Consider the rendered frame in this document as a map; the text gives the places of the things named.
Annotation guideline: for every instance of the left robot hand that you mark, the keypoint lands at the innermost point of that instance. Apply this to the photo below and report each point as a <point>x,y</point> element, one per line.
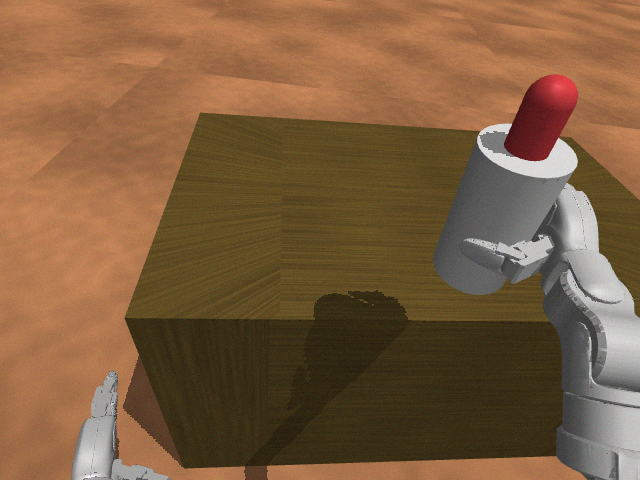
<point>95,454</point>

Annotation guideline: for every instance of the bottle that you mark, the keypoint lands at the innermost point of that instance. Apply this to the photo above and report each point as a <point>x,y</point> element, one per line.
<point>514,175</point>

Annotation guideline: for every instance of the right robot hand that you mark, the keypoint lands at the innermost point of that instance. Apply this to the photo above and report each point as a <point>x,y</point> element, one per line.
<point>570,224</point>

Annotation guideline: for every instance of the right robot arm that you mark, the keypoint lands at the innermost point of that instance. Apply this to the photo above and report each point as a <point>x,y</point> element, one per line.
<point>599,332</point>

